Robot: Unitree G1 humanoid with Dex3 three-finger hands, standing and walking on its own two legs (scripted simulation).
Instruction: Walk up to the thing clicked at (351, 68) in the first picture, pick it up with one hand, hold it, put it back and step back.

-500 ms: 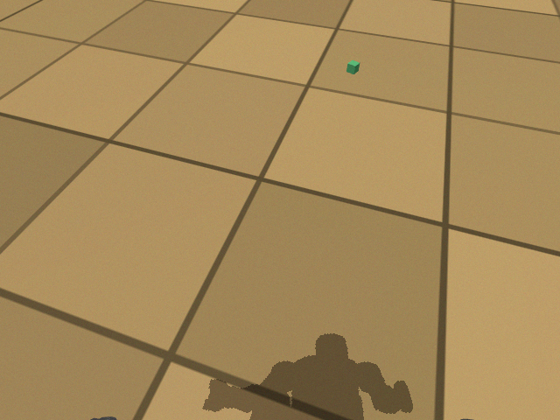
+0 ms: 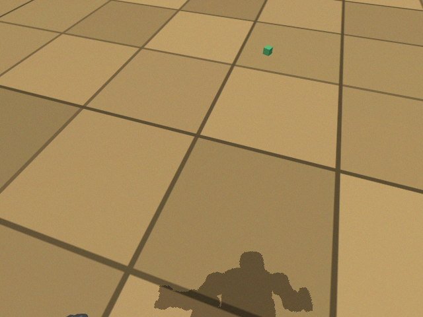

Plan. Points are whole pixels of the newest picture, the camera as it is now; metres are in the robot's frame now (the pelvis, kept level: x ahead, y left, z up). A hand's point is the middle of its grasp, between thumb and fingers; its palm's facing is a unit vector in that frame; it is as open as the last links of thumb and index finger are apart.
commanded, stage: stand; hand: left
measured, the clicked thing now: (267, 50) +2.29 -0.48 -0.75
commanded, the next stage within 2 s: walk up in 0.62 s
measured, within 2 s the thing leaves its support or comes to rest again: neither
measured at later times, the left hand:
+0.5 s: hand out of the picture +0.08 +0.25 -0.16, palm faces -0.01 -0.94 -0.34, open 7.4 cm
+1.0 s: hand (41, 313) +0.14 +0.38 -0.17, palm faces +0.25 -0.92 -0.30, open 7.4 cm
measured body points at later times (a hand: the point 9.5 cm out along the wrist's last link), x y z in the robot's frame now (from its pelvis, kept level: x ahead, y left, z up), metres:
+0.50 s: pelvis +0.00 +0.00 +0.00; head +0.01 +0.00 +0.45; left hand +0.08 +0.30 -0.13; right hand +0.08 -0.30 -0.13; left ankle +0.00 +0.13 -0.75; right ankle +0.00 -0.11 -0.75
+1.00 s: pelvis +0.08 +0.05 -0.03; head +0.05 +0.10 +0.42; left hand +0.13 +0.43 -0.15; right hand +0.21 -0.32 -0.06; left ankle +0.10 +0.16 -0.75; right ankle +0.08 -0.08 -0.68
